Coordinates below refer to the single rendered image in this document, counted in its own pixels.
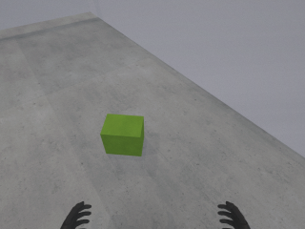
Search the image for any carton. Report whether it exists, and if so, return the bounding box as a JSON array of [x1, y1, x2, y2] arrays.
[[100, 114, 145, 156]]

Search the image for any robot right hand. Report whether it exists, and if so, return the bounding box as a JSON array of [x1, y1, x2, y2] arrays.
[[217, 201, 251, 229]]

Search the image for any robot left hand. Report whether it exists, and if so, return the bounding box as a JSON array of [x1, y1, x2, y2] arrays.
[[60, 201, 92, 229]]

